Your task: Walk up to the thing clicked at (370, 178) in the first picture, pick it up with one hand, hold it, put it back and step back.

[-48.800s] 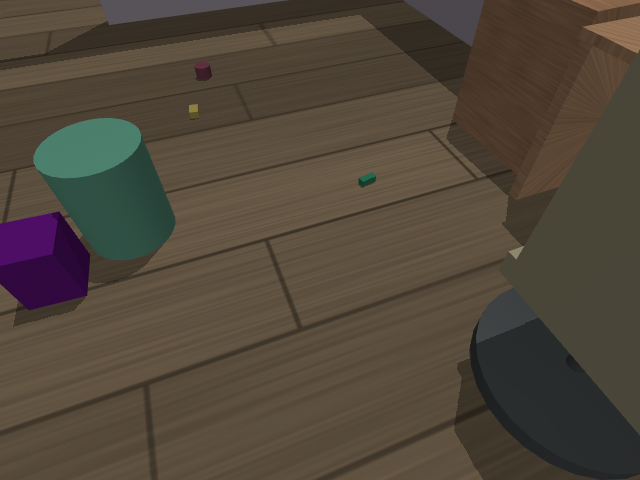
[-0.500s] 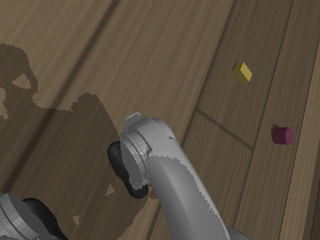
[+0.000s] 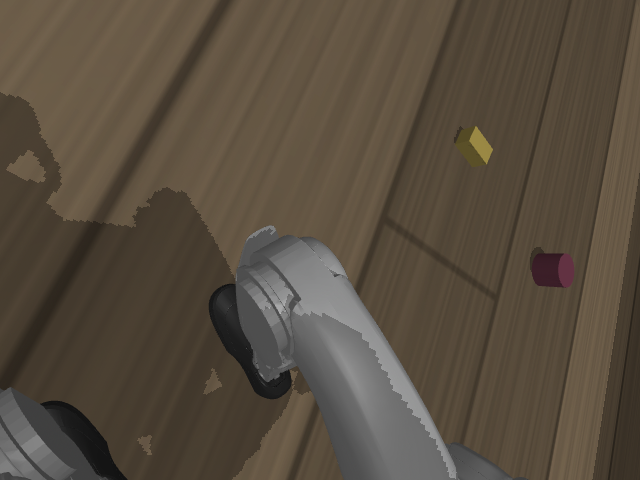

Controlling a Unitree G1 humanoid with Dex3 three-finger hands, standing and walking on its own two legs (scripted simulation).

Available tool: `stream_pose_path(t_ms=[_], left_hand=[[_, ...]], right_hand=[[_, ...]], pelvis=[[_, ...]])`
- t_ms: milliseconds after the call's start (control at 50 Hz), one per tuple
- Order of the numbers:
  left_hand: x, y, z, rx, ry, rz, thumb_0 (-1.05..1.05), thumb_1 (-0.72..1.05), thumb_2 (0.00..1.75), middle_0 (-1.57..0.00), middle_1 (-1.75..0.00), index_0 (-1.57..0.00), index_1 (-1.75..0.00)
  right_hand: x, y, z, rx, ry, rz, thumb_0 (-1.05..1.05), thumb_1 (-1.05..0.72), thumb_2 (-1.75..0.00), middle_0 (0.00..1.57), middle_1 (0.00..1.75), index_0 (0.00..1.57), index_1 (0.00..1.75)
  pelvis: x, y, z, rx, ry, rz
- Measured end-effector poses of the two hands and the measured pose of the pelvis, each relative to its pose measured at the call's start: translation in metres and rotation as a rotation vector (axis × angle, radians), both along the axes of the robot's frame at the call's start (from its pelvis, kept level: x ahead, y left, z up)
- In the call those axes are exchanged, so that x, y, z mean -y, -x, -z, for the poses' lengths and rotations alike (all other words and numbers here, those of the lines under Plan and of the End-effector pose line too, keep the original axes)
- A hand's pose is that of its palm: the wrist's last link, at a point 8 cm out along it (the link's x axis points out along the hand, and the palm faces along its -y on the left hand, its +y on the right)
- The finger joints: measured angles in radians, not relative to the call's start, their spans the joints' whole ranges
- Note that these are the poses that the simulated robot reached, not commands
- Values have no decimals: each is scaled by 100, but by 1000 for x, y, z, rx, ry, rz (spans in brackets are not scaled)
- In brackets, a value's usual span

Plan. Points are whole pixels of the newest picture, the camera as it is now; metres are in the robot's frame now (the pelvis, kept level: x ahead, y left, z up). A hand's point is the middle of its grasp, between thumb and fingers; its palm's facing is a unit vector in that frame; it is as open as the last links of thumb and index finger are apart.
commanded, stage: rest palm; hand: left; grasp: from above
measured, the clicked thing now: out of the picture +0.48 +0.34 -0.32
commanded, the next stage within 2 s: close in 0.52 s
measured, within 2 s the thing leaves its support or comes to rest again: neither
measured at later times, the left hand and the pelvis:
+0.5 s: hand out of the picture +0.47 +0.33 -0.28, palm faces -0.16 -0.39 -0.91, open 13.3 cm; pelvis +0.00 +0.00 +0.00, yaw -1 degrees
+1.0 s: hand out of the picture +0.48 +0.32 -0.28, palm faces -0.17 -0.39 -0.91, open 11.1 cm; pelvis +0.00 +0.00 +0.00, yaw -1 degrees
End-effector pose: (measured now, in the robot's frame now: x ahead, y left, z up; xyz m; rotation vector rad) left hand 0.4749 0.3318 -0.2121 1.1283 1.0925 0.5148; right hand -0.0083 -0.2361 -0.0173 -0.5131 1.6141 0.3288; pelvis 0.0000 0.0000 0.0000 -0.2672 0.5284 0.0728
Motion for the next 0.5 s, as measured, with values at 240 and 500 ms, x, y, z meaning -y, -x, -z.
stream_pose_path(t_ms=[240,500], left_hand=[[5,-4,11,16,0,-10,0,-46,96,-20,-87,-16,-91],[-5,2,12,5,-3,-21,0,-39,92,-24,-86,-21,-89]], right_hand=[[1,-4,-4,-11,2,-7,1,-92,-91,19,30,19,30],[1,-17,1,17,1,-33,1,-92,-90,19,30,19,30]], pelvis=[[1,-2,-1,-6,4,6],[-1,-2,0,-4,7,8]])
